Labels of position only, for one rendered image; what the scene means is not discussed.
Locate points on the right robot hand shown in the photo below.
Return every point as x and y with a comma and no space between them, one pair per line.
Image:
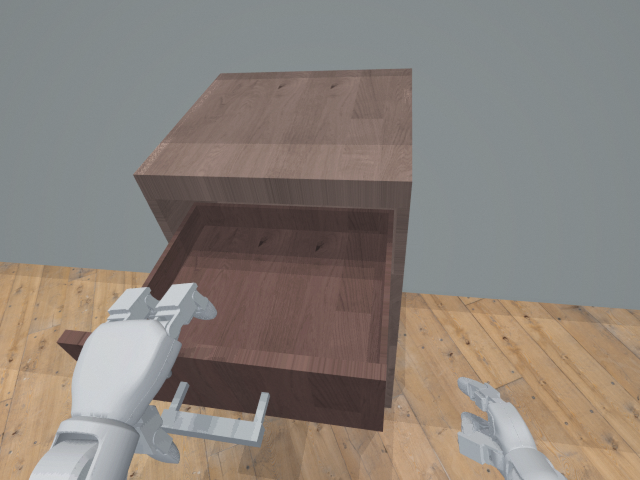
489,441

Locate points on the drawer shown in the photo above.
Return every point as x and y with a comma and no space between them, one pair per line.
302,297

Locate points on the right robot forearm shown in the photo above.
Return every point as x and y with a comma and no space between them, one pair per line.
529,464

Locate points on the left robot forearm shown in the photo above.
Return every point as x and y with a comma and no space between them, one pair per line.
88,448

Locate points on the left robot hand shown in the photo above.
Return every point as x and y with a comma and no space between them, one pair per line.
125,361

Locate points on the cabinet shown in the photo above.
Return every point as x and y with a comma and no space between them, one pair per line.
339,139

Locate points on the handle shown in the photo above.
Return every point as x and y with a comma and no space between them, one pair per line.
212,427

